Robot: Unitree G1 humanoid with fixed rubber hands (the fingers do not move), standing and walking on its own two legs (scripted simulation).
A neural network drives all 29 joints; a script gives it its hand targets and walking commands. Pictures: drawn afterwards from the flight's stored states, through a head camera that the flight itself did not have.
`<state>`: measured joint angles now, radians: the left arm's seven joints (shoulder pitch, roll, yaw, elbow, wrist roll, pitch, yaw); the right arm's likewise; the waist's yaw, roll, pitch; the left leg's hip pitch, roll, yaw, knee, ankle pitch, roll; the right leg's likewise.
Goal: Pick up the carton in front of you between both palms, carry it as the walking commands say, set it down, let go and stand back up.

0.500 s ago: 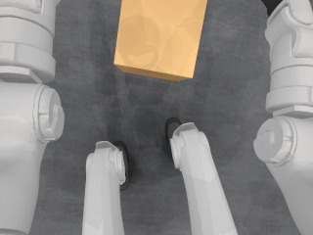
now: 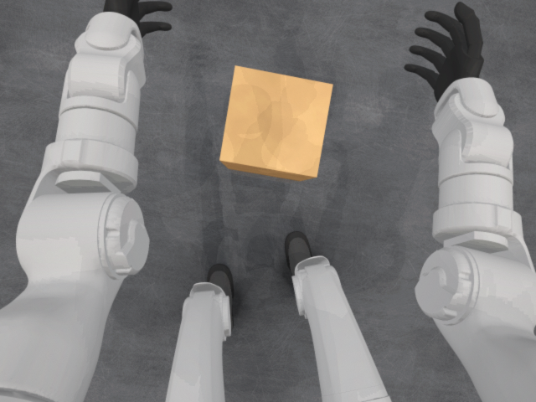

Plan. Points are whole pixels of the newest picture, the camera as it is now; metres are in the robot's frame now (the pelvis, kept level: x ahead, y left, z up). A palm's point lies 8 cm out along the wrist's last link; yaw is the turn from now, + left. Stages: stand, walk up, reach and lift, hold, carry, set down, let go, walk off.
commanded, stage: let go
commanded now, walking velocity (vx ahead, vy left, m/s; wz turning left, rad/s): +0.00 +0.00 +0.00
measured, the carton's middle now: (272, 132) +0.51 -0.10 -0.52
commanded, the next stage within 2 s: stand in 1.40 s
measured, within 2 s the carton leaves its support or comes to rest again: neither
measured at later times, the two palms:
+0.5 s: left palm (44, 194) +0.41 +0.15 +0.00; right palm (527, 218) +0.31 -0.28 +0.01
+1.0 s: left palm out of the picture +0.28 +0.23 +0.06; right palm out of the picture +0.25 -0.23 +0.07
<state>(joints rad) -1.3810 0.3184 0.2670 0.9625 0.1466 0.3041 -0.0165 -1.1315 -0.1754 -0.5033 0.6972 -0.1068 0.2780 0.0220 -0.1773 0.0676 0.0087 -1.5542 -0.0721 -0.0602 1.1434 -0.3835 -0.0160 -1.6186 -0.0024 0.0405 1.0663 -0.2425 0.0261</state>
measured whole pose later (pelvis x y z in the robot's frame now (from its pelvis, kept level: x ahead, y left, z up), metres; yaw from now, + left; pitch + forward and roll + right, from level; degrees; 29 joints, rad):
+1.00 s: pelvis +0.10 +0.01 +0.13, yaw -3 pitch +1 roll -1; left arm 0.22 0.21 0.04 0.45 0.01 0.06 -0.03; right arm 0.23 -0.22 -0.05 0.42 0.01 0.06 0.08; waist -0.01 0.02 0.04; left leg -0.14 -0.02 -0.05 0.45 -0.33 0.02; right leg -0.23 0.01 0.06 0.42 -0.21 0.03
